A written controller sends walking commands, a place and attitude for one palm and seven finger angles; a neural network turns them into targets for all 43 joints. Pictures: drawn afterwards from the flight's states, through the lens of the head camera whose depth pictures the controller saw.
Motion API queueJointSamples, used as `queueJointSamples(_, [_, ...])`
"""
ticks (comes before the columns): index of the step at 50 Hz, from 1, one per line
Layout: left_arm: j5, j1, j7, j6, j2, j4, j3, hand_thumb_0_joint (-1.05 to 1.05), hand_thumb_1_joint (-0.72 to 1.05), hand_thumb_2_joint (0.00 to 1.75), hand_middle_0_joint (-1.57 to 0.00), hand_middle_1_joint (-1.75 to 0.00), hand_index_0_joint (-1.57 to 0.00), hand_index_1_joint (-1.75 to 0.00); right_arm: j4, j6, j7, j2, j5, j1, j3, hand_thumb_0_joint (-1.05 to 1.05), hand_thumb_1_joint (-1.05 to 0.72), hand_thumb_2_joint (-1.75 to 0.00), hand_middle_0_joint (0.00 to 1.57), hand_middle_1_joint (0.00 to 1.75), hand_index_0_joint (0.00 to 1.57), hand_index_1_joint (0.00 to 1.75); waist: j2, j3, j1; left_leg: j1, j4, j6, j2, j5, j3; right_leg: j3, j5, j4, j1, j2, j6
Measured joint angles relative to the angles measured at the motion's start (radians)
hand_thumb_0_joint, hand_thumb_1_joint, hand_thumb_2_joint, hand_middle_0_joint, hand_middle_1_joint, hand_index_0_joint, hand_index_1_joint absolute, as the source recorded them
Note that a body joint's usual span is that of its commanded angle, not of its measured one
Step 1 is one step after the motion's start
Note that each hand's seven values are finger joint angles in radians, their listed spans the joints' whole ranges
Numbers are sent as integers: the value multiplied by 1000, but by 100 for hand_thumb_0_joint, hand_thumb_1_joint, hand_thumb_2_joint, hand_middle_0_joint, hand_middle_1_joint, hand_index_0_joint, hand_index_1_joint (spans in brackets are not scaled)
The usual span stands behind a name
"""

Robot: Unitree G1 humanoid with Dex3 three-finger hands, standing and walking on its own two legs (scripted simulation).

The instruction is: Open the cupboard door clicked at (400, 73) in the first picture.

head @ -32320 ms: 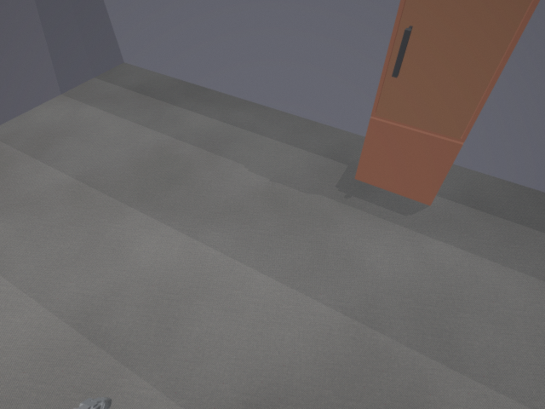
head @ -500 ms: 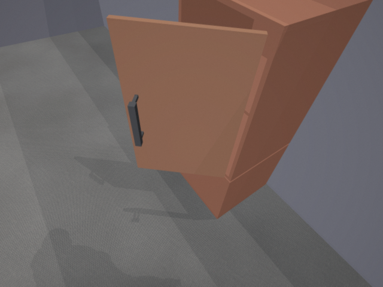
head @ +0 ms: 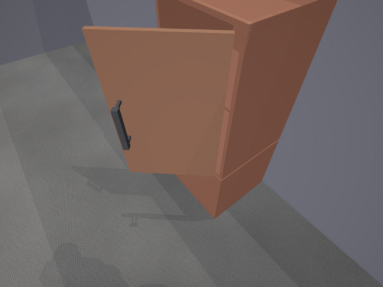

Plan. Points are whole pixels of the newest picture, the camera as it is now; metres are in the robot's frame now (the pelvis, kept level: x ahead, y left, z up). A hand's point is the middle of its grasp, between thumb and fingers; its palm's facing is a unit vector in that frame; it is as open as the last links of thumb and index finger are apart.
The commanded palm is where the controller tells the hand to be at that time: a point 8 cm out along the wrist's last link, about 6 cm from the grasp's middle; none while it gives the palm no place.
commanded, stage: come to a stop and stand still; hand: left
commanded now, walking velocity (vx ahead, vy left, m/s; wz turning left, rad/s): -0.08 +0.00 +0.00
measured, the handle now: (122, 126) +0.58 +0.26 -0.05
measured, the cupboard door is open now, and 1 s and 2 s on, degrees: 49 49 49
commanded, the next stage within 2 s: look again from close up in 0.18 s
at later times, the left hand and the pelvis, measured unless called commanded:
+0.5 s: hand out of the picture +0.04 +0.23 -0.16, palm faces +0.02 -0.96 -0.27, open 7.3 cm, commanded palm none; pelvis -0.03 +0.02 -0.01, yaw +0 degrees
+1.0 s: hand out of the picture -0.10 +0.21 -0.17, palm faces +0.03 -0.98 -0.20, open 7.3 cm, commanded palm none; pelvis -0.06 +0.03 +0.00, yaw +1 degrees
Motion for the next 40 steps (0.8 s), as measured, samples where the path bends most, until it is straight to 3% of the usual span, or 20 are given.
queueJointSamples(9, [-11, -46, 13, 13, 13, 34, 5, 1, 92, 90, -20, -30, -21, -30, 64, -11, -22, 51, 5, 33, 30, 0, -91, -90, 20, 30, 20, 30, -40, 41, 3, 39, -55, 11, -11, 2, 7, 4, 17, -30, 25, -10, 4])
queueJointSamples(16, [-1, -2, 23, -1, 39, -53, -1, 1, 91, 90, -20, -30, -21, -30, -73, -28, -15, 26, -7, 43, 19, 0, -91, -90, 20, 30, 20, 30, -11, 27, -24, -15, 26, 25, -18, -27, 7, 5, -7, 41, -22, -19, 13])
queueJointSamples(28, [4, -1, 19, 14, 64, -110, -13, 0, 91, 90, -20, -30, -20, -30, -125, -25, -1, 13, -6, -31, 23, 0, -91, -90, 20, 30, 20, 30, -12, -14, 2, -20, 53, 49, -26, -17, 22, 20, 16, 55, -25, -29, 36])
queueJointSamples(40, [11, 60, 13, 15, 50, -55, -18, 0, 91, 90, -20, -30, -20, -30, -79, -18, 6, 8, -3, 3, 24, 0, -91, -90, 20, 30, 20, 30, -22, -12, 4, -22, -30, 60, -40, 62, 19, 16, 87, -17, -29, -40, 45])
